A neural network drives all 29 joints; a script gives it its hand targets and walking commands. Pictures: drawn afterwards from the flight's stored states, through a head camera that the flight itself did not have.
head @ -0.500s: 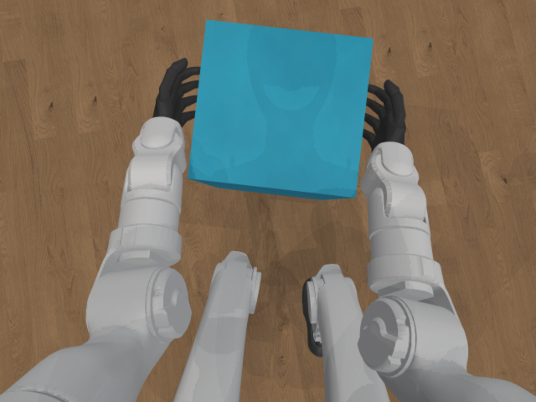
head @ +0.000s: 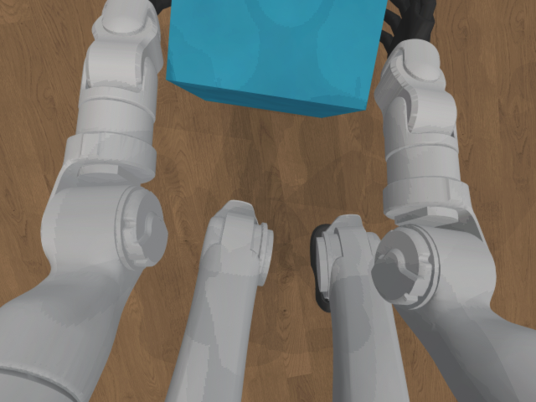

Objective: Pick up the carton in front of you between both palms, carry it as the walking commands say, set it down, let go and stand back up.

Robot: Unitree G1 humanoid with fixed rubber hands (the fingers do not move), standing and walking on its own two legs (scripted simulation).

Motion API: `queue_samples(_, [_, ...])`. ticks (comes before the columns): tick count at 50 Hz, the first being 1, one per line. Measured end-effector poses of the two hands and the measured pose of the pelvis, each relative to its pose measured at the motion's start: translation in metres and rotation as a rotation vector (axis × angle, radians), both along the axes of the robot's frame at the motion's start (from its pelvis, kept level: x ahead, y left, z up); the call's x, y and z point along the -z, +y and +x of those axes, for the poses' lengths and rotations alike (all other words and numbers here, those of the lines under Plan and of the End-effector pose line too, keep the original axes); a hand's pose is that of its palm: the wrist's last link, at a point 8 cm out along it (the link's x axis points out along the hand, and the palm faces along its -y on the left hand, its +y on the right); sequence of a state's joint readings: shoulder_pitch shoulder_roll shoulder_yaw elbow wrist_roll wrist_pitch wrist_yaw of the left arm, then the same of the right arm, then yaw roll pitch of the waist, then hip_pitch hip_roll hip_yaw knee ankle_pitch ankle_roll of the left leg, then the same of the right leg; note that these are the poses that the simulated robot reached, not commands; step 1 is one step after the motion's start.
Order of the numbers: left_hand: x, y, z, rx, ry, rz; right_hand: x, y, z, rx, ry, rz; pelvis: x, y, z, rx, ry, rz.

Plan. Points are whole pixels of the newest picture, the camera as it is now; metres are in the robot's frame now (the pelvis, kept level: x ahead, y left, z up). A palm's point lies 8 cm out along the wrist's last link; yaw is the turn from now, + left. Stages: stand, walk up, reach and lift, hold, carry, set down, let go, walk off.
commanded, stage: set down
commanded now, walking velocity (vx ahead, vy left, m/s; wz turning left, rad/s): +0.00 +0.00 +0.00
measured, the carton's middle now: (275, 28) +0.55 +0.08 -0.21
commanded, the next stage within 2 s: none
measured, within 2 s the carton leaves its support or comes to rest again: rests again in 0.68 s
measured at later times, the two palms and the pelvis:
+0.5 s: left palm (162, 5) +0.55 +0.24 -0.22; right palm (375, 46) +0.55 -0.06 -0.23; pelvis +0.01 +0.00 -0.07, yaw -1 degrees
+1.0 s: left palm (165, 24) +0.54 +0.24 -0.25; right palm (375, 56) +0.55 -0.07 -0.25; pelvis -0.01 +0.00 -0.08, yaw -2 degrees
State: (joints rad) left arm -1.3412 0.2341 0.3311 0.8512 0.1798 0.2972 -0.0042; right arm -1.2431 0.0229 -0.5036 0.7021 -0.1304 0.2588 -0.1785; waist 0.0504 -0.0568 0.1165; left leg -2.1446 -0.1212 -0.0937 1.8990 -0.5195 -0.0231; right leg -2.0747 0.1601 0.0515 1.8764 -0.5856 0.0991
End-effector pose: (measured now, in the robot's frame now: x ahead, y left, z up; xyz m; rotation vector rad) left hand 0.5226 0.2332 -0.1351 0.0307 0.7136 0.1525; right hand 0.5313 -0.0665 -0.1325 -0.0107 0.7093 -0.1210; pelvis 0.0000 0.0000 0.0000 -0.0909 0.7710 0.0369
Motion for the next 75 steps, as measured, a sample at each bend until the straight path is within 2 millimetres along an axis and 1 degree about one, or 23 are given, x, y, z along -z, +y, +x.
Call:
queue_samples(11, [0.069,0.008,0.018,0.014,0.026,0.009,0.069,0.007,0.016,-0.002,0.025,-0.003,0.04,0.0,-0.001,0.011,-0.058,-0.006])
queue_samples(14, [0.081,0.008,0.02,0.024,0.042,0.017,0.083,0.008,0.017,0.003,0.041,0.002,0.048,0.001,0.001,0.023,-0.082,-0.002])
queue_samples(17, [0.087,0.008,0.025,0.028,0.047,0.021,0.091,0.007,0.019,0.003,0.045,0.004,0.054,0.002,0.004,0.029,-0.093,0.005])
queue_samples(23, [0.088,0.006,0.03,0.023,0.042,0.023,0.097,0.005,0.023,-0.003,0.038,0.009,0.063,0.001,0.006,0.04,-0.101,0.015])
queue_samples(28, [0.093,0.005,0.024,0.029,0.054,0.017,0.101,0.003,0.02,-0.013,0.049,0.01,0.068,-0.001,0.003,0.048,-0.111,0.024])
queue_samples(33, [0.103,0.003,0.016,0.042,0.071,0.012,0.109,0.0,0.015,-0.021,0.064,0.009,0.072,-0.003,-0.001,0.057,-0.134,0.03])
queue_samples(38, [0.111,0.002,0.013,0.05,0.08,0.007,0.118,-0.002,0.012,-0.031,0.068,0.006,0.076,-0.004,-0.005,0.058,-0.17,0.035])
queue_samples(46, [0.114,0.005,0.014,0.067,0.075,-0.015,0.119,-0.004,0.016,-0.051,0.055,0.016,0.082,-0.003,-0.009,0.06,-0.209,0.034])
queue_samples(56, [0.117,0.007,0.012,0.083,0.058,-0.041,0.122,-0.007,0.015,-0.078,0.039,0.043,0.087,-0.002,-0.013,0.059,-0.24,0.034])
queue_samples(70, [0.125,0.007,0.016,0.096,0.045,-0.055,0.129,-0.007,0.019,-0.11,0.029,0.048,0.091,-0.002,-0.008,0.055,-0.234,0.033])
queue_samples(72, [0.128,0.008,0.016,0.088,0.041,-0.052,0.13,-0.008,0.021,-0.12,0.027,0.031,0.09,-0.002,-0.006,0.051,-0.231,0.031])
queue_samples(75, [0.138,0.013,0.013,0.057,0.058,-0.026,0.136,-0.015,0.021,-0.118,0.049,-0.007,0.089,-0.001,-0.004,0.046,-0.22,0.027])
